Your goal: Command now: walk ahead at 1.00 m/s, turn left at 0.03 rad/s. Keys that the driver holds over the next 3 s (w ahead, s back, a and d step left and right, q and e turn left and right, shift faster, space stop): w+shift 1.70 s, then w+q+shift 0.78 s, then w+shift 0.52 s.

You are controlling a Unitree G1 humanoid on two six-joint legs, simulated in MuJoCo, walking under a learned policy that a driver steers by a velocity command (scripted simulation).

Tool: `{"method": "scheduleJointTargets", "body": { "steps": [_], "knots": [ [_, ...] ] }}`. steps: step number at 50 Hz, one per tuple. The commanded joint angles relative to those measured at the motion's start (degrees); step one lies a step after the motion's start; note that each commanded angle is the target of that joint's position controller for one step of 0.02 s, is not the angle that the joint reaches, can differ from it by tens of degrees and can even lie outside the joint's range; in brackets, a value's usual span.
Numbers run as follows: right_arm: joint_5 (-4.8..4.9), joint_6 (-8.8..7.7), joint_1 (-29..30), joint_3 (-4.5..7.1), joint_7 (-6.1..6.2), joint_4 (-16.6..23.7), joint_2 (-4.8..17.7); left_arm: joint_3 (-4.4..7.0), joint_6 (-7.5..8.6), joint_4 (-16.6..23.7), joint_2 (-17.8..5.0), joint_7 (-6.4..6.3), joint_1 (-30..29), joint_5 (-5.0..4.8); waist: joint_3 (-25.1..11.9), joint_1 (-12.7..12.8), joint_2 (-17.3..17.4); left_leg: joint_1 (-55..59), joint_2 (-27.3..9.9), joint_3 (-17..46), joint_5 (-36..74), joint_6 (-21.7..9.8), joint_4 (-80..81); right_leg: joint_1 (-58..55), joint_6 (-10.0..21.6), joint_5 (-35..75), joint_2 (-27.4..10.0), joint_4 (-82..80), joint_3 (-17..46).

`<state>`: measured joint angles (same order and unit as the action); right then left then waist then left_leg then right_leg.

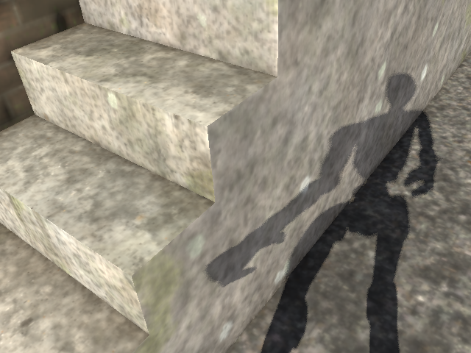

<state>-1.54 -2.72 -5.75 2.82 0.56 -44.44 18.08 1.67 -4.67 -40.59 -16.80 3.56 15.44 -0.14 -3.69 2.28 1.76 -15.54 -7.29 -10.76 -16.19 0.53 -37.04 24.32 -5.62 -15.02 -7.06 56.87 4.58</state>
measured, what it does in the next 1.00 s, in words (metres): steps to the right: right foot, then left foot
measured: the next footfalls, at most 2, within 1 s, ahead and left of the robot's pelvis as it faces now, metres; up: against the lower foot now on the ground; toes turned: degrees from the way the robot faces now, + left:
right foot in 0.06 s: +0.04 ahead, -0.20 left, +0.00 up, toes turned -3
left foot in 0.38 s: -0.13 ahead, -0.04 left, +0.00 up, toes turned +4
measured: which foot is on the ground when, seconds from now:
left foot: down 0.00-0.06, up 0.08-0.36, down 0.38-0.84, up 0.86-1.00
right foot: up 0.00-0.04, down 0.06-0.34, up 0.36-0.80, down 0.82-1.00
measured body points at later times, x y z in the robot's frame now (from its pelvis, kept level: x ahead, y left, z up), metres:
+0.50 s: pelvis -0.14 -0.09 +0.01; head -0.14 -0.08 +0.46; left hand +0.10 +0.13 -0.06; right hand -0.12 -0.37 -0.10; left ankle -0.17 -0.04 -0.72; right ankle +0.02 -0.27 -0.63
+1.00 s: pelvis +0.03 -0.19 +0.02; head +0.04 -0.20 +0.47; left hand +0.13 +0.07 -0.09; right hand +0.14 -0.45 -0.09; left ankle +0.02 -0.05 -0.63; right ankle +0.00 -0.28 -0.72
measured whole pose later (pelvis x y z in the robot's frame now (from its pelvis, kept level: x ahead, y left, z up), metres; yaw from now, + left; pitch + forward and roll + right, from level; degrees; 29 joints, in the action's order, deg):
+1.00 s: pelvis +0.03 -0.19 +0.02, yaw -2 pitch +2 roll -1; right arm -1.5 -3.4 -15.5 1.7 -2.4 -41.2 15.0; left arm 2.5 2.9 -42.3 -14.7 1.1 18.6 2.8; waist -1.6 0.1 2.5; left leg -32.5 -3.0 2.7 -12.3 -5.1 -67.5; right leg 10.2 2.8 -15.8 2.8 24.2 -3.8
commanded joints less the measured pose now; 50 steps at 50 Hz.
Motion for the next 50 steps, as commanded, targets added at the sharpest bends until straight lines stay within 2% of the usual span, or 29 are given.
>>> {"method": "scheduleJointTargets", "body": {
  "steps": [1, 2, 3, 4, 5, 6, 7, 8, 10, 12, 15, 16, 17, 18, 19, 20, 21, 23, 24, 28, 34, 38, 40, 41, 42, 43, 44, 46, 50],
  "knots": [
    [0.79, 0.51, 8.9, 1.87, -0.34, 7.0, 9.7, 0.70, 1.14, 4.7, -4.7, 0.11, -3.2, -0.90, 10.4, 1.7, 11.2, -20.9, -9.6, 5.8, -30.2, -6.9, 23.6, -9.4, 0.7, -1.2, 0.3, -10.1, -11.3],
    [1.08, 0.74, 11.9, 1.48, -0.52, 8.6, 7.6, 0.46, 1.55, 1.5, -4.1, -0.26, 3.6, 0.01, 10.2, 4.1, 4.4, -20.0, -7.6, 4.1, -29.8, -6.9, 15.5, -11.5, 1.1, -1.7, 1.4, -14.8, -12.7],
    [1.63, 1.29, 15.8, 0.56, -0.53, 10.8, 3.6, -0.08, 2.01, -3.5, -3.2, -0.30, 12.6, 1.75, 10.3, 7.1, -8.6, -19.9, -3.2, 1.7, -29.1, -6.9, -1.4, -11.8, 1.0, -5.4, 4.8, -18.0, -15.4],
    [2.92, 1.78, 25.0, -2.10, -0.55, 15.7, -4.6, -2.23, 2.52, -8.0, 1.9, 0.25, 22.3, 4.56, 13.9, 12.7, -22.5, -28.3, 3.8, 2.3, -32.6, -7.1, -27.1, -7.6, 0.3, -8.0, 8.2, -19.0, -17.3],
    [2.64, 1.65, 30.7, -5.96, 0.24, 24.6, -17.4, -3.96, 4.15, -4.4, 1.3, -1.23, 17.4, 4.16, 20.8, 10.1, -38.2, -41.6, 14.1, 16.6, -29.9, -5.6, -47.2, 7.8, 2.8, -30.7, 1.1, -38.2, 15.7],
    [1.15, 0.86, 25.9, -6.39, 1.03, 28.4, -17.8, -2.17, 5.26, 1.8, -7.8, -3.55, 1.1, 5.68, 16.8, -0.1, -35.9, -44.2, 12.7, 27.9, -11.9, -4.8, -56.2, 15.8, 7.9, -51.3, -11.3, -58.9, 43.0],
    [-0.25, 0.81, 12.6, -2.72, 1.21, 24.3, -7.2, 0.49, 5.06, 6.9, -13.8, -4.64, -12.5, 6.04, 4.8, -11.1, -15.5, -38.3, 9.9, 25.3, 2.6, -4.2, -60.7, 11.1, 9.0, -45.3, -14.7, -56.2, 45.8],
    [-1.77, 1.03, 3.6, -0.17, 0.95, 19.6, -0.2, 2.68, 5.23, 8.5, -17.3, -5.47, -16.3, 4.65, -4.3, -13.4, -3.2, -30.7, 6.9, 19.8, 9.1, -2.1, -61.4, 6.9, 7.1, -32.9, -12.5, -51.0, 37.5],
    [-1.41, 2.81, -0.9, 0.87, -0.41, 18.2, 1.7, 1.82, 7.28, 7.4, -12.3, -5.75, -14.9, 2.30, -9.8, -12.1, -1.9, -17.0, 5.9, 13.0, 8.8, -0.9, -59.9, 8.9, 3.9, -15.5, -5.6, -47.0, 16.8],
    [-0.01, 4.53, 0.6, -0.13, -1.53, 19.8, 0.3, 1.27, 7.65, 6.0, -7.5, -5.15, -9.5, 1.79, -5.2, -8.1, -7.4, -11.2, 7.2, 8.9, 4.2, -1.6, -48.7, 8.2, 2.7, -5.8, -0.9, -49.2, 3.3],
    [3.27, 4.01, -7.7, -1.82, -2.65, 18.8, -0.3, 2.56, 4.55, 5.7, -6.5, -4.18, -5.7, 1.17, -1.1, -6.9, -10.3, 5.2, 9.9, 2.3, -17.0, -6.3, -6.4, 2.3, 0.2, 2.6, 3.7, -51.4, -6.2],
    [2.82, 3.96, -13.7, -1.47, -2.48, 16.8, 0.2, 2.96, 3.04, 5.9, -5.4, -4.11, -5.6, 1.69, 2.0, -6.4, -10.1, 8.9, 9.1, 0.6, -21.2, -8.7, 6.1, -0.3, 0.9, 5.7, 3.8, -47.7, -5.8],
    [1.37, 3.93, -18.0, -1.53, -1.87, 13.4, -2.1, 2.70, 1.38, 5.0, -2.6, -4.61, -4.2, 1.27, 5.4, -6.3, 0.0, 11.9, 7.8, 0.4, -13.6, -11.1, 20.1, 0.0, 2.6, 3.4, 5.6, -33.9, -6.9],
    [0.94, 2.90, -12.8, -3.56, -2.05, 11.9, -9.2, 1.13, 0.31, 3.8, 3.1, -5.09, -3.3, 1.54, 9.3, -4.5, 13.6, 11.3, 5.8, 8.8, -10.4, -10.1, 12.5, 15.4, 5.3, -13.2, 8.5, -8.5, -4.1],
    [2.70, 2.38, -13.9, -6.27, -2.14, 13.2, -11.5, -1.57, 1.04, 8.4, 11.2, -5.83, -10.8, 4.92, 11.1, -4.8, 15.3, 9.3, -1.3, 22.7, -19.1, -8.3, 5.7, 37.8, 6.3, -16.8, 9.8, 8.0, 4.5],
    [1.98, 2.04, -10.3, -0.67, -0.34, 14.4, 6.4, -1.13, 3.07, 15.8, 6.7, -5.74, -16.5, 4.76, 8.3, -5.2, 18.4, 9.8, -17.3, 57.5, -45.3, -15.7, 29.3, 53.0, 4.1, -8.6, 13.0, 9.8, 10.1],
    [1.11, 1.19, -6.5, 1.71, 1.47, 15.4, 11.0, 0.20, 5.21, 17.3, 2.4, -5.62, -20.0, 4.56, 10.1, -3.5, 6.9, 7.5, -22.5, 66.9, -53.3, -19.4, 37.7, 53.9, 3.4, 4.6, 8.3, 10.3, 15.4],
    [-0.93, -1.35, -3.5, 0.84, 1.92, 14.9, 7.1, 2.45, 5.89, 11.7, -3.8, -3.78, -14.2, 3.35, 6.0, -0.3, -5.3, 4.7, -13.5, 45.5, -25.0, -15.4, 28.5, 40.4, 0.5, 15.0, 9.4, 11.1, 13.3],
    [-0.60, -2.53, -4.1, 0.25, 1.48, 13.4, 5.8, 2.97, 5.28, 10.0, -4.7, -2.28, -11.1, 2.96, 4.7, 1.0, -5.8, 1.4, -9.7, 37.4, -18.9, -14.1, 27.1, 33.0, -0.2, 17.3, 8.7, 10.7, 10.1],
    [0.88, -3.50, -11.6, 0.48, -0.38, 9.0, 5.5, 2.57, 2.65, 8.3, -2.8, 0.33, -12.3, 1.86, 5.2, -1.3, -1.9, -2.7, -3.3, 22.9, -14.8, -11.1, 29.9, 18.9, -0.2, 22.2, 6.6, 4.1, 0.4],
    [0.72, -1.67, -20.6, 1.91, -0.48, 6.8, 5.8, 1.64, 3.46, 9.6, -1.2, 1.31, -23.4, 1.15, 8.6, -9.8, 6.4, 12.1, -5.7, 19.6, -13.0, -11.0, 32.8, 15.1, 2.2, 15.0, 4.5, -19.0, -7.4],
    [1.02, -1.12, -20.3, 2.26, -0.01, 5.3, 5.9, 1.73, 4.47, 9.5, -2.3, 0.87, -22.7, 1.94, 10.7, -10.1, 8.0, 13.8, -7.9, 18.2, -8.2, -12.0, 30.5, 6.4, 6.2, 4.1, 5.0, -28.8, -8.6],
    [1.39, -0.78, -19.8, 2.24, -0.03, 3.7, 6.2, 2.13, 5.38, 8.1, -3.1, -0.13, -16.5, 2.89, 8.8, -6.7, 7.3, 14.3, -8.3, 16.6, 10.8, -12.9, 22.1, -1.8, 9.3, -1.9, 7.0, -34.2, -9.7],
    [1.47, -0.77, -18.9, 1.81, -0.28, 3.0, 5.5, 2.86, 6.36, 4.8, -4.0, -0.99, -6.2, 3.53, 2.8, -1.4, 3.0, 11.0, -5.0, 12.1, 25.6, -12.2, 8.5, -15.0, 10.4, -0.4, 8.3, -36.0, -9.3],
    [1.66, -1.09, -16.6, 1.09, -0.29, 4.3, 4.1, 3.69, 7.02, 1.6, -6.7, -1.75, 7.8, 4.54, -6.6, 5.4, -2.9, -2.3, -2.1, 9.1, 20.5, -11.1, -9.6, -34.3, 11.0, -7.3, 1.8, -33.5, -1.5],
    [3.01, -2.24, -12.1, -0.54, -1.23, 8.9, -2.0, 5.69, 7.14, 1.2, -14.6, -2.44, 12.7, 5.01, -6.9, 7.1, -23.6, -29.3, 7.9, 6.4, -5.1, -7.4, -27.2, -47.1, 15.0, -23.3, -11.9, -38.7, 23.9],
    [1.81, -2.61, -5.7, -0.18, -0.72, 9.3, 0.2, 4.63, 7.40, 2.1, -10.9, -2.32, 9.0, 4.59, -1.1, 6.5, -13.4, -36.5, 9.0, 16.0, -7.1, -9.0, -34.7, -39.4, 14.1, -25.8, -12.2, -42.6, 29.8],
    [1.60, -3.22, -6.6, 0.06, -2.12, 8.4, 1.4, 3.31, 7.30, 2.6, -6.2, -2.46, 3.3, 4.00, 1.0, 1.1, -5.3, -34.0, 4.9, 17.1, 1.6, -8.6, -35.1, -30.8, 12.6, -15.8, -8.6, -41.4, 18.0],
    [-0.92, -0.68, -6.8, -0.52, -3.76, 8.4, 0.0, 2.23, 9.76, 1.3, -4.6, -2.68, 2.5, 2.01, 5.9, -3.3, -7.9, -31.3, 1.4, 14.5, 7.8, -3.9, -31.8, -18.1, 14.4, -10.5, -4.8, -50.0, 10.9]
  ]
}}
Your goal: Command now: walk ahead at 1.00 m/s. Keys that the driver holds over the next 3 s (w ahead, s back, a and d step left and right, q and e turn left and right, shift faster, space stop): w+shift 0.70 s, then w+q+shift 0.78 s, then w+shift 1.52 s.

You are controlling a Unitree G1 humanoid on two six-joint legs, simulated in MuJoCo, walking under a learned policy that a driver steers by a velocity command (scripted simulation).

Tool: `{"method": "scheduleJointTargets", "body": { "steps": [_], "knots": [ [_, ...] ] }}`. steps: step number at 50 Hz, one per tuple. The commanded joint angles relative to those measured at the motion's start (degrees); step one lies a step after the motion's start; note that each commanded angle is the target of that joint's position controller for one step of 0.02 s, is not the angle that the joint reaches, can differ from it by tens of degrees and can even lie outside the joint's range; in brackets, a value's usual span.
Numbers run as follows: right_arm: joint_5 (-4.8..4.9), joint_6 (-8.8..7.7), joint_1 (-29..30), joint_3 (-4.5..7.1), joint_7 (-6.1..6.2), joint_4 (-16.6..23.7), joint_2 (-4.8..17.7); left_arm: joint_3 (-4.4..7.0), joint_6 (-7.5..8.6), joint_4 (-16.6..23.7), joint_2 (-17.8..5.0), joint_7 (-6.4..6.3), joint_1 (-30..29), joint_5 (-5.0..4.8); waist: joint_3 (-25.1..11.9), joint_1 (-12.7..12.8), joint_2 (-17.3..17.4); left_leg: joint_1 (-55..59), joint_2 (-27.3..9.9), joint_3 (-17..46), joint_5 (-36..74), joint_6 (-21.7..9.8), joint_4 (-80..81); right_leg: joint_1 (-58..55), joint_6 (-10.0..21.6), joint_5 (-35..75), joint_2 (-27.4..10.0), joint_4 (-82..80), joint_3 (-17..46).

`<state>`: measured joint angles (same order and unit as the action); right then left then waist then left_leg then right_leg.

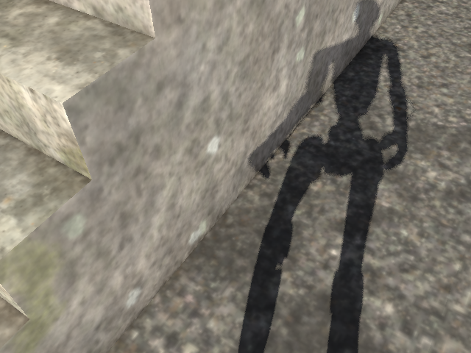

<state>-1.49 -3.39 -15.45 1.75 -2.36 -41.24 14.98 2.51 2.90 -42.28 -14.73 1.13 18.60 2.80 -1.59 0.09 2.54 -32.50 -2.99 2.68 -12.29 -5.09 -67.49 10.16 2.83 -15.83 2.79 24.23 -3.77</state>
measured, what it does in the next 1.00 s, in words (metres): walks ahead: left foot, then right foot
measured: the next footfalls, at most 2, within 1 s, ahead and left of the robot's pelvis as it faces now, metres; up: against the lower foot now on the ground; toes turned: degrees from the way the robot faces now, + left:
left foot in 0.28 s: +0.40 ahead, +0.11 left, +0.00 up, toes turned +3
right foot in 0.74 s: +0.71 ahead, -0.09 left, +0.00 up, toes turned +29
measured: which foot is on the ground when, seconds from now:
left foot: up 0.00-0.26, down 0.28-0.76, up 0.78-1.00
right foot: down 0.00-0.30, up 0.32-0.72, down 0.74-1.00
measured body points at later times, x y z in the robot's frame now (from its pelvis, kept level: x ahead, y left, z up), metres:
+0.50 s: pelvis +0.36 +0.04 +0.01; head +0.38 +0.05 +0.46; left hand +0.52 +0.29 -0.10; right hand +0.37 -0.25 -0.11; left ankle +0.36 +0.11 -0.74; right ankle +0.41 -0.12 -0.66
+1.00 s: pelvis +0.60 -0.01 +0.00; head +0.63 +0.00 +0.45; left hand +0.71 +0.24 -0.12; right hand +0.77 -0.22 -0.12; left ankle +0.61 +0.10 -0.71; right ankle +0.68 -0.08 -0.74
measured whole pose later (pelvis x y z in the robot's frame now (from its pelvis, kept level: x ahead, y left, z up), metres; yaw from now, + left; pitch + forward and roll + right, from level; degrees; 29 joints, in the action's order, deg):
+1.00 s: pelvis +0.60 -0.01 +0.00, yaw +9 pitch -1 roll -2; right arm 1.3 -3.3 -7.8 -1.1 2.5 -48.3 12.5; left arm -3.4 4.5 -47.5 -12.2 0.6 6.8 1.5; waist 4.0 -0.4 2.1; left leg -23.0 0.4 1.5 -14.8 -0.7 -44.9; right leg 14.0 4.4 -4.5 1.2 19.1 -12.4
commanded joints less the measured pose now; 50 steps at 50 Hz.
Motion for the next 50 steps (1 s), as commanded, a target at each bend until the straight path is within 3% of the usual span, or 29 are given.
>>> {"method": "scheduleJointTargets", "body": {
  "steps": [1, 6, 10, 12, 13, 14, 15, 16, 17, 19, 21, 24, 25, 26, 28, 30, 32, 35, 36, 37, 38, 39, 40, 41, 42, 44, 45, 48, 50],
  "knots": [
    [-0.69, 0.31, 4.8, 0.56, -0.87, 5.9, 3.3, 1.39, 2.81, 2.1, -6.9, -0.17, 0.7, -1.19, 5.7, -0.9, -8.1, -15.4, -3.4, 0.7, 6.0, 2.3, 0.7, -2.6, 6.7, -8.3, -14.3, -19.2, 17.8],
    [0.10, -0.17, 15.8, -0.20, -1.33, 9.3, 3.1, 1.00, 3.99, -1.1, -7.0, 0.09, 4.6, -1.84, 10.7, 1.0, -6.3, -8.8, -3.3, -4.4, 16.3, 1.8, 23.4, -1.6, 7.0, 9.2, -11.7, -25.9, 8.9],
    [0.28, -0.48, 17.5, -0.12, -0.59, 9.2, 3.3, 1.11, 3.80, -3.3, -10.3, -0.30, 4.9, -1.94, 8.1, -0.1, -5.1, 1.3, 0.5, -7.6, 15.5, -1.4, 33.7, -10.2, 6.4, 35.9, -13.1, -22.9, 3.7],
    [-0.05, -0.47, 12.4, 0.59, 0.63, 7.8, 5.3, 1.73, 2.75, -4.4, -13.4, -1.04, 6.0, -1.13, 1.8, -2.5, -7.8, 9.2, 4.9, -9.4, 7.2, -2.7, 35.0, -15.7, 5.4, 59.2, -13.6, -10.6, 2.2],
    [-0.12, -0.56, 2.7, 1.34, 1.43, 4.9, 6.8, 1.99, 1.78, -4.8, -14.5, -1.52, 5.7, -0.32, -3.4, -6.9, -8.2, 18.9, 6.8, -10.1, 2.9, -3.6, 36.1, -15.1, 5.0, 63.6, -13.5, 1.6, 1.2],
    [-0.75, -0.98, -12.2, 2.35, 2.27, 0.1, 8.8, 1.92, 1.24, -4.2, -14.1, -1.68, 2.8, 0.47, -9.6, -13.5, -6.1, 36.1, 4.8, -7.6, 0.3, -4.8, 36.1, -4.9, 4.2, 55.0, -10.7, 19.2, 0.1],
    [-2.33, -1.30, -20.3, 3.87, 3.49, -1.5, 14.5, 0.05, 1.68, -2.3, -6.7, -0.98, 4.0, -0.13, -16.7, -13.7, 5.1, 51.9, -9.1, 9.5, -20.6, -7.5, 36.4, 12.1, 3.7, 24.6, -4.6, 41.4, 0.3],
    [-2.60, -1.92, -18.8, 4.86, 3.40, -1.5, 18.1, -1.08, 3.11, -0.9, -2.1, 0.20, 7.7, -2.59, -21.5, -8.0, 18.7, 57.1, -18.5, 43.8, -39.9, -12.5, 50.3, 29.5, 2.9, -13.0, 4.4, 55.5, 8.1],
    [-1.94, -2.21, -11.0, 4.42, 3.01, -0.2, 14.2, -0.79, 3.48, -0.7, -6.0, -0.06, 3.1, -2.03, -11.5, -7.1, 10.7, 50.6, -17.1, 42.9, -40.7, -11.3, 55.9, 36.5, 4.6, -6.8, -0.6, 55.3, 10.5],
    [0.31, -3.28, -4.8, 2.93, 2.67, -0.7, 7.9, -1.39, 3.20, -0.5, -6.5, 0.38, -2.9, -0.71, -1.0, -3.0, -1.5, 31.0, -13.6, 26.4, -18.8, -8.8, 56.4, 30.1, 3.2, 2.5, -6.5, 45.6, 8.8],
    [1.34, -4.37, -4.0, 1.99, 2.91, -2.5, 6.0, -2.24, 1.12, -0.7, -4.7, 0.89, -1.7, 1.19, 0.3, 1.0, 0.5, 22.1, -10.2, 17.7, -9.2, -6.7, 59.0, 23.6, 0.3, 2.8, -8.4, 41.5, 8.6],
    [2.03, -6.09, -5.0, 2.50, 2.31, -4.8, 7.9, -2.96, 0.07, 1.7, -3.8, 0.97, -7.5, 0.93, 3.6, 1.7, -0.2, 17.6, -7.5, 7.9, 10.0, -7.5, 61.8, 24.8, -2.9, 8.5, -9.9, 35.9, 5.8],
    [1.82, -6.21, -4.5, 1.83, 2.31, -4.9, 6.6, -3.22, 0.16, 2.4, -3.7, 0.85, -10.2, 1.01, 3.9, 1.4, -0.6, 15.7, -5.8, 4.0, 19.1, -7.1, 61.1, 23.4, -3.3, 11.9, -9.6, 31.7, 4.4],
    [2.00, -6.34, -4.8, 1.95, 2.13, -5.2, 7.4, -3.52, 0.27, 3.1, -3.4, 0.84, -12.2, 0.83, 4.0, 1.5, -1.1, 14.7, -4.3, 1.2, 22.6, -6.6, 60.9, 21.3, -3.5, 14.8, -9.0, 26.4, 3.1],
    [2.95, -6.56, -5.4, 1.79, 1.80, -5.6, 7.0, -3.81, 0.87, 3.6, -2.9, 1.27, -15.7, -0.07, 4.6, 0.9, -0.4, 13.0, -2.5, -2.4, 30.3, -3.9, 59.5, 14.6, -3.4, 21.3, -7.1, 15.5, 1.2],
    [3.38, -6.53, -6.1, 2.05, 1.73, -5.9, 8.6, -3.90, 1.24, 3.3, -2.6, 1.61, -17.9, -0.55, 3.5, -0.2, 1.4, 17.8, -3.8, -2.1, 33.2, -2.5, 59.1, 12.9, -2.5, 25.5, -6.7, 10.0, 1.5],
    [2.81, -6.36, -4.5, 1.91, 1.96, -5.7, 9.1, -3.41, 1.78, 3.0, -4.1, 0.86, -18.8, -0.71, 2.3, -0.5, 1.1, 24.8, -4.9, -1.5, 41.7, -0.9, 55.4, 13.1, -1.0, 26.0, -5.4, 6.5, 1.6],
    [1.99, -5.22, -1.3, 1.74, 3.34, -5.1, 9.8, -1.83, 3.00, 0.5, -7.3, -0.60, -11.1, -0.29, -3.9, 2.4, 2.5, 34.8, -6.2, -0.2, 61.0, -0.2, 39.4, 9.7, 2.6, 15.8, -2.1, 3.9, 0.8],
    [2.56, -4.23, 0.7, 0.86, 3.47, -4.7, 7.8, -2.09, 3.87, -0.8, -6.6, -1.18, -6.7, 0.16, -6.3, 4.6, 0.8, 34.8, -5.0, 0.3, 63.1, -0.3, 28.3, 4.5, 3.4, 20.2, -2.2, -2.7, -0.6],
    [3.19, -4.03, 1.5, -0.17, 3.68, -3.6, 5.4, -1.68, 4.53, -2.4, -8.5, -1.84, -1.1, 1.37, -9.3, 6.2, -1.9, 26.0, -2.0, 0.5, 49.0, 0.4, 15.1, -6.7, 3.0, 38.4, -7.2, -1.0, 2.1],
    [4.65, -4.25, -7.5, -1.67, 3.82, -3.7, -1.0, -0.69, 4.72, -2.4, -12.7, -1.74, 0.6, 2.35, -15.0, 0.9, -18.3, 5.7, 6.4, -3.4, 5.8, 3.7, -6.3, -26.4, 7.3, 77.7, -20.6, 8.5, 13.7],
    [5.86, -3.37, -12.0, -1.67, 5.14, -7.5, -0.1, -0.84, 3.89, -3.0, -10.8, -0.94, 2.9, 1.13, -22.1, 2.1, -16.6, 0.4, 10.6, -0.6, -16.6, 3.3, -16.0, -29.3, 11.3, 88.0, -24.9, 5.7, 20.5],
    [4.17, -2.73, -10.9, -1.28, 6.04, -7.6, 1.3, -0.65, 3.51, -1.7, -10.1, -0.45, -1.5, 0.26, -18.7, 0.0, -8.4, 2.1, 7.8, 1.8, -13.9, 3.0, -20.1, -20.0, 10.8, 76.4, -23.9, 2.5, 16.6],
    [3.14, -2.36, -8.4, -1.17, 6.18, -7.3, 1.7, -1.53, 3.23, -0.2, -6.6, -0.50, -8.2, -0.26, -13.5, -2.2, -4.2, 3.5, 5.7, 1.3, -10.8, 3.6, -18.5, -11.1, 9.4, 67.5, -22.2, -0.7, 13.2],
    [2.80, -1.69, -6.9, -1.03, 5.89, -7.3, 1.9, -2.72, 3.27, 0.9, -3.9, -0.80, -13.5, -1.17, -9.7, -4.2, -3.5, 7.2, 3.6, 2.0, -8.3, 4.5, -13.2, -2.4, 8.1, 62.6, -20.3, -4.9, 8.6],
    [2.35, -0.04, -7.3, -0.96, 5.12, -7.8, 1.5, -3.73, 3.45, 0.8, -2.9, -1.05, -17.5, -1.22, -6.2, -6.6, -5.0, 16.8, 3.0, -0.2, -4.6, 5.3, 1.5, 7.3, 4.5, 61.0, -15.8, -8.0, -0.8],
    [2.33, 0.41, -4.0, -1.50, 4.85, -7.3, 1.2, -3.89, 3.91, 1.5, -2.8, -0.95, -20.2, -1.67, -6.0, -5.9, -6.0, 19.3, 3.4, -1.1, -3.3, 5.3, 11.1, 7.0, 2.3, 61.0, -14.4, -8.7, -3.6],
    [2.90, 0.01, 2.6, -2.06, 4.98, -5.3, 0.9, -2.91, 3.52, 0.3, -5.3, -1.73, -18.5, -1.60, -8.4, -2.7, -10.7, 19.2, 3.2, -1.5, -1.7, 4.8, 23.0, -1.3, 1.8, 50.7, -16.3, -7.4, -4.3],
    [2.64, -0.65, 6.0, -2.38, 4.87, -4.6, 1.3, -2.99, 2.80, 0.5, -6.1, -1.99, -18.8, -1.71, -7.5, -0.7, -12.1, 19.2, 2.8, -1.5, -0.8, 3.4, 28.9, -0.9, 3.2, 31.2, -18.1, -9.6, -2.8]
  ]
}}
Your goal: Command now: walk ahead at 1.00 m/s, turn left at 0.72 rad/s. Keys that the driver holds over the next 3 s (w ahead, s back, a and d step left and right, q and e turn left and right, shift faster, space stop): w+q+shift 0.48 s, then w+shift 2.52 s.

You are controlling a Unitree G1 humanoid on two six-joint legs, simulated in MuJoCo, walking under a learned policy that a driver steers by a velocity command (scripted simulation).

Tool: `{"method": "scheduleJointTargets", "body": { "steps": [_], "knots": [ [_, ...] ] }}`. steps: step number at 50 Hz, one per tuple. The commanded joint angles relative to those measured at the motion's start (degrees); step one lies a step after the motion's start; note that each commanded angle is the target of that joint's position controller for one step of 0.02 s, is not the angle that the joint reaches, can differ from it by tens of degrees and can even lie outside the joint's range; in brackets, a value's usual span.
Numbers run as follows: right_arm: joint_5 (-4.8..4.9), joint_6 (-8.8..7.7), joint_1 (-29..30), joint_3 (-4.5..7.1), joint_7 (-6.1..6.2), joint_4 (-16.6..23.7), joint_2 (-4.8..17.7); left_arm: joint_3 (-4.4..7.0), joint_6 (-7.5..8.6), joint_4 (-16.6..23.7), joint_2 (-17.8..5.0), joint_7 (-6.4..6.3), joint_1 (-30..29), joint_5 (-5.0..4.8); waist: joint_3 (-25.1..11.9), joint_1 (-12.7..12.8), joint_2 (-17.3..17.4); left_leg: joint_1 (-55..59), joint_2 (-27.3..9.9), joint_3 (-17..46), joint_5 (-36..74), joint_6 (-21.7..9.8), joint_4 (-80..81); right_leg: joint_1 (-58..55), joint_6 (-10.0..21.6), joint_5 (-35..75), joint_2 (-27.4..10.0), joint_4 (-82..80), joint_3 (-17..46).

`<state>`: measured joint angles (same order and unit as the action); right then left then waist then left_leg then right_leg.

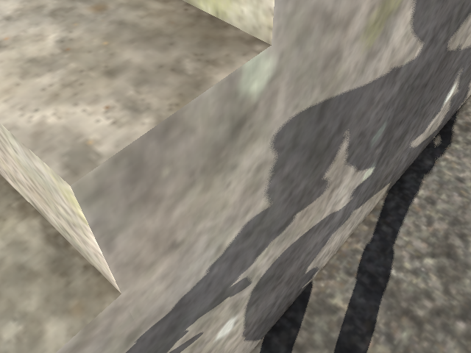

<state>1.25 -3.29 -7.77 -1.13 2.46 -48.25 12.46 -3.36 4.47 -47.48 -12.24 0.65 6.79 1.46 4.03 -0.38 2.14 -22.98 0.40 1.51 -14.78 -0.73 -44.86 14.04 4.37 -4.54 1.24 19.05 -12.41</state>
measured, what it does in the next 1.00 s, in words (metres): steps on the spot, turning left: left foot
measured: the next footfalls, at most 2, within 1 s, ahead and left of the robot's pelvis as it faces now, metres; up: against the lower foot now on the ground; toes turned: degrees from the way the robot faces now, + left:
left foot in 0.08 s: +0.02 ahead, +0.12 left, +0.00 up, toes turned +20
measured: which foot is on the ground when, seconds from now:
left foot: up 0.00-0.06, down 0.08-1.00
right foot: down 0.00-1.00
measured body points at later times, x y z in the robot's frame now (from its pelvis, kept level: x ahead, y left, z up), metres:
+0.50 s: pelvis -0.01 +0.00 +0.00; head +0.02 +0.04 +0.44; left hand +0.12 +0.24 -0.11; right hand +0.28 -0.16 -0.07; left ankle +0.01 +0.09 -0.73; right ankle +0.05 -0.10 -0.74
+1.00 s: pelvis -0.03 +0.00 +0.01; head -0.03 +0.01 +0.46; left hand +0.02 +0.30 -0.07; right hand +0.28 -0.04 -0.06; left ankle -0.02 +0.10 -0.74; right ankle +0.05 -0.10 -0.74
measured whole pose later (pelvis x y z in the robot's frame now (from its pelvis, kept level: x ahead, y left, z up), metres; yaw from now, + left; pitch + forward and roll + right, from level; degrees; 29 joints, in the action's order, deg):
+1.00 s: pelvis -0.03 +0.00 +0.01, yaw +31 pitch +1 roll +0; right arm -1.3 -4.4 3.1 -2.2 -1.6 -43.1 11.4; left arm -3.3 4.6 -38.9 -12.5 -1.4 4.2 1.2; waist -0.4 2.8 0.3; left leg -13.2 7.2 10.3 -1.1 -2.6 -14.0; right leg 11.1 -1.6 -7.2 -5.3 17.8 -11.2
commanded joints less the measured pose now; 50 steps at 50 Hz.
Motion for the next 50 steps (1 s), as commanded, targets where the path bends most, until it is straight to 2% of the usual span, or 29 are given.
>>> {"method": "scheduleJointTargets", "body": {
  "steps": [1, 3, 5, 6, 7, 8, 9, 11, 14, 15, 18, 20, 23, 24, 25, 26, 27, 28, 29, 30, 31, 32, 33, 34, 35, 37, 38, 43, 50],
  "knots": [
    [-0.42, -0.76, -1.2, 0.39, -0.06, 2.4, 4.0, 2.99, 1.42, 5.8, -9.2, -1.78, -8.8, -0.42, -12.2, -0.5, -11.9, 10.6, -1.0, -0.2, 2.5, -2.0, 7.6, -2.7, 1.8, 7.9, -17.2, -6.0, 6.1],
    [-1.22, -0.90, -0.9, 0.33, -0.61, 2.4, 3.9, 2.93, 1.32, 6.8, -10.4, -2.00, -11.5, -0.50, -8.5, -1.1, -8.9, 10.6, -1.2, 1.4, 2.0, -3.6, 11.7, 1.1, 0.3, -7.1, -17.3, -7.7, 7.2],
    [-2.08, -1.06, -1.9, 0.43, -0.90, 1.7, 4.1, 2.81, 1.29, 8.0, -10.5, -2.16, -12.9, -0.40, -7.1, -1.7, -2.3, 10.9, -2.5, 5.1, 3.3, -5.7, 16.6, 1.6, -1.4, -9.8, -15.6, -4.3, 6.1],
    [-1.24, -1.13, 1.1, 1.60, -0.62, 2.6, 7.4, 1.90, 1.14, 7.8, -8.8, -2.38, -11.4, -1.81, -4.3, -0.5, 5.2, 5.7, -3.9, 12.1, 0.1, -7.0, 26.0, 0.6, -3.8, -11.5, -11.1, -3.0, 4.2],
    [-0.71, -1.34, 3.4, 2.28, -0.66, 3.6, 9.6, 1.01, 1.33, 8.4, -7.9, -2.43, -11.9, -1.61, -3.4, -0.8, 11.1, 1.8, -7.4, 20.8, 0.4, -8.3, 33.6, -3.6, -5.6, -7.6, -8.0, 2.8, 3.8],
    [-0.52, -1.55, 5.2, 2.51, -0.93, 3.9, 10.1, 0.67, 1.64, 8.8, -7.4, -2.45, -10.7, -1.70, -4.4, 0.4, 12.7, 3.2, -9.1, 25.0, 5.7, -8.8, 35.7, -4.3, -6.3, -6.1, -6.0, 4.4, 5.8],
    [-0.70, -1.54, 8.5, 2.46, -1.33, 5.2, 9.2, 0.13, 1.73, 8.9, -6.5, -2.01, -8.4, -1.91, -5.6, 2.3, 12.5, 6.0, -9.2, 24.6, 12.5, -9.1, 34.9, -3.6, -6.5, -4.6, -5.2, 5.1, 6.3],
    [-1.08, -1.88, 9.1, 2.70, -1.90, 5.4, 7.9, 0.32, 1.78, 7.9, -7.5, -2.67, -6.4, -2.73, -11.1, 2.0, 7.0, 13.9, -7.2, 21.4, 22.6, -8.0, 30.4, -4.3, -6.5, -2.7, -4.8, 2.4, 6.9],
    [0.16, -2.39, 10.0, 2.04, -2.00, 6.8, 5.9, 0.84, 1.04, 9.2, -7.6, -3.81, -7.9, -1.85, -17.0, 0.8, 0.3, 13.9, -5.0, 20.2, 28.2, -5.5, 25.3, -11.4, -6.0, 3.6, -7.5, 4.1, 6.7],
    [0.29, -2.52, 8.6, 2.24, -1.89, 7.0, 6.2, 1.27, 0.41, 10.5, -8.7, -4.00, -9.4, -0.87, -16.6, -0.3, -0.5, 10.2, -4.1, 20.5, 22.5, -4.9, 24.8, -12.5, -5.5, 1.8, -8.2, 5.1, 6.8],
    [-0.64, -1.55, 6.6, 3.16, -1.88, 6.3, 9.0, 1.13, -0.50, 11.8, -9.5, -3.94, -10.2, -0.33, -10.5, -0.9, -0.9, -3.0, -0.7, 22.2, -0.6, -4.9, 28.4, -15.1, -4.5, -4.5, -9.9, 3.5, 9.4],
    [-0.36, -1.21, 7.7, 3.48, -1.53, 7.5, 9.5, 1.54, -0.99, 12.2, -10.9, -3.91, -10.4, 0.56, -9.4, -0.4, -4.4, -7.4, 1.6, 20.3, -1.8, -4.2, 25.2, -16.8, -3.4, -4.1, -12.1, 2.7, 9.9],
    [-0.23, -1.18, 5.7, 3.48, -0.98, 8.3, 8.0, 2.74, -1.41, 12.4, -14.4, -4.69, -11.9, 1.35, -11.5, -1.3, -12.0, -2.6, 5.5, 9.1, -2.2, -3.4, 6.8, -9.9, 0.9, -8.2, -22.4, -5.3, 11.7],
    [-0.50, -0.99, 5.1, 3.70, -0.84, 8.8, 8.2, 2.89, -1.48, 12.5, -14.3, -4.69, -12.3, 1.55, -11.5, -1.7, -10.5, -1.5, 3.2, 7.2, -2.5, -3.3, 0.0, -6.8, 2.8, -8.1, -25.5, -5.9, 10.8],
    [-1.00, -0.43, 3.9, 3.62, -0.87, 9.1, 7.8, 2.13, -1.45, 13.5, -11.9, -4.70, -13.5, 1.49, -11.3, -2.1, -9.3, 1.8, 2.6, 6.0, -3.9, -3.8, -4.4, -1.5, 4.0, -8.3, -26.2, -6.5, 8.6],
    [-1.21, -0.41, 6.0, 2.99, -0.91, 10.3, 6.4, 1.77, -1.39, 13.8, -11.0, -4.49, -14.8, 1.24, -9.5, -3.1, -5.5, -0.1, 0.6, 5.7, -1.1, -3.8, -2.7, -2.9, 3.9, 0.7, -26.2, -3.8, 8.0],
    [-1.54, -0.64, 3.6, 2.52, -0.76, 9.6, 5.5, 1.48, -1.34, 14.1, -10.1, -4.17, -15.6, 0.94, -10.3, -4.3, -3.9, 2.1, -0.1, 5.7, -0.1, -4.5, 2.8, -3.9, 2.5, 6.4, -24.3, 0.0, 4.9],
    [-2.14, -0.98, 2.1, 2.30, -0.92, 8.4, 5.1, 1.39, -1.37, 14.6, -9.8, -3.82, -15.9, 0.38, -10.6, -4.6, -2.4, 4.4, 0.8, 5.1, 4.0, -5.3, 9.6, -5.1, 0.2, 7.8, -20.9, 5.1, 1.9],
    [-2.98, -1.43, 4.1, 2.28, -1.05, 9.5, 5.8, 1.45, -1.41, 15.9, -9.5, -3.14, -15.5, 0.44, -10.1, -4.2, 0.2, 6.2, 0.1, 7.8, 19.5, -5.1, 13.2, -3.9, -2.9, 5.4, -18.3, 12.4, -1.3],
    [-2.94, -2.00, 5.9, 2.55, -0.98, 10.6, 8.0, 1.06, -1.80, 17.1, -7.7, -2.45, -11.6, 0.40, -9.6, -1.6, 8.0, 6.1, -4.0, 14.8, 39.2, -5.1, 19.1, -2.5, -6.0, -6.2, -12.3, 17.4, -3.4],
    [-2.26, -2.28, 7.8, 2.73, -0.81, 11.9, 9.7, -0.61, -1.69, 18.5, -3.8, -1.73, -9.4, -0.05, -11.4, -0.1, 14.2, 5.7, -8.2, 25.1, 41.0, -6.7, 25.9, -2.7, -8.2, -14.4, -6.5, 18.9, -0.8],
    [-2.20, -1.98, 10.9, 2.44, -0.71, 12.8, 8.6, -1.29, -1.64, 18.5, -2.9, -1.40, -9.3, -0.53, -11.6, 0.9, 12.3, 6.4, -8.3, 26.7, 31.4, -7.7, 30.8, -3.5, -8.3, -17.8, -5.8, 14.9, 2.8],
    [-1.94, -1.66, 13.8, 1.98, -0.66, 13.4, 7.1, -1.41, -1.32, 17.9, -2.8, -1.47, -9.2, -1.18, -11.8, 1.8, 8.7, 7.5, -7.7, 25.0, 25.4, -7.4, 32.5, -5.8, -7.9, -13.2, -6.7, 8.9, 4.3],
    [-1.93, -1.07, 11.3, 2.10, -0.78, 11.6, 7.2, -1.17, -0.87, 16.7, -3.7, -1.74, -9.3, -1.22, -12.4, 0.6, 3.8, 8.5, -5.7, 23.0, 15.0, -5.9, 35.5, -7.5, -7.4, -9.4, -6.7, 6.4, 6.1],
    [-1.47, -0.99, 11.9, 1.99, -1.00, 11.5, 7.2, -1.25, -0.50, 16.2, -2.8, -1.86, -8.5, -1.19, -12.1, 1.5, 5.0, 8.4, -5.3, 22.6, 10.7, -5.2, 35.6, -9.7, -6.9, -5.2, -7.3, 3.1, 7.1],
    [-1.29, -1.47, 10.3, 1.22, -2.02, 10.4, 4.8, -0.75, 0.21, 14.4, -3.4, -2.58, -8.1, -0.18, -14.2, 0.3, -0.4, 9.7, -3.7, 19.6, 8.0, -3.8, 34.8, -14.1, -6.6, -0.8, -9.0, 1.4, 8.3],
    [-1.47, -1.69, 9.9, 1.09, -2.57, 9.8, 4.8, -0.45, 0.35, 14.5, -3.4, -2.74, -9.3, -0.09, -14.0, 0.0, -2.3, 8.8, -3.1, 18.8, 5.7, -3.1, 35.1, -15.0, -6.8, -0.7, -9.6, 0.8, 8.5],
    [-2.20, -1.74, 13.7, 0.76, -3.49, 9.4, 5.5, 0.03, 0.71, 13.9, -3.1, -2.33, -7.9, -0.16, -9.3, 1.7, -3.3, 3.6, -3.4, 19.5, -3.3, -2.2, 37.4, -12.4, -7.3, -4.3, -10.8, -1.6, 8.2],
    [-2.74, -2.14, 16.5, 0.41, -4.00, 9.8, 4.4, 1.19, 1.19, 13.2, -3.5, -2.01, -7.9, -0.31, -9.8, 2.2, -3.1, 5.6, -3.1, 17.5, -1.2, -1.3, 35.7, -9.2, -6.7, -7.2, -12.0, -4.5, 8.9]
  ]
}}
